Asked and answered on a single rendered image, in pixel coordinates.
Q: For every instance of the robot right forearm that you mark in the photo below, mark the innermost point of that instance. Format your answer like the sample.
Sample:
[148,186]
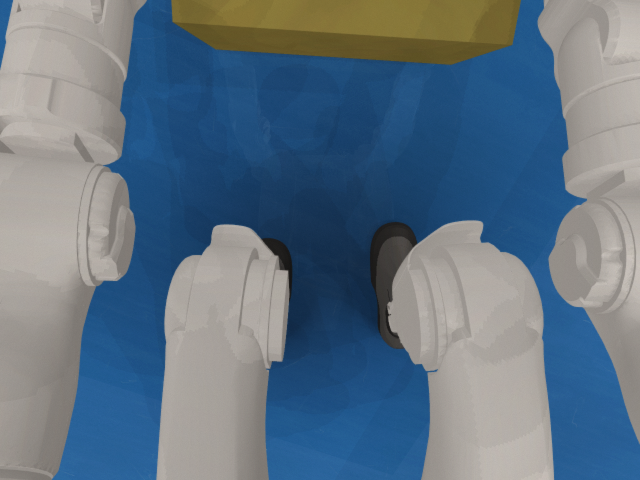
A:
[596,48]

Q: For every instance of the carton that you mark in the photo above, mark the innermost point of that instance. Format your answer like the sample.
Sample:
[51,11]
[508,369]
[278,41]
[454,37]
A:
[420,31]

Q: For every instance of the left robot shin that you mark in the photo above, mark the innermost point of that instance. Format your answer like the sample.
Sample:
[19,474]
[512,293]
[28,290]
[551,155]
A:
[180,288]

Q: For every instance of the robot right upper arm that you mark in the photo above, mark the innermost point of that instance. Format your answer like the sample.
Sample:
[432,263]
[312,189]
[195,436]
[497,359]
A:
[595,264]

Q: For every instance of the robot left upper arm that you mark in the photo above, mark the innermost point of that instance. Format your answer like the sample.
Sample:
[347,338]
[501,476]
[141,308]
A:
[65,227]

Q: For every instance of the robot left forearm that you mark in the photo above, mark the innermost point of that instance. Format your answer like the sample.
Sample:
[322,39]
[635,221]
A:
[61,78]

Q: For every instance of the robot left foot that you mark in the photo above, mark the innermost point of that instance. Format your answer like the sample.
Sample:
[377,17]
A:
[285,263]

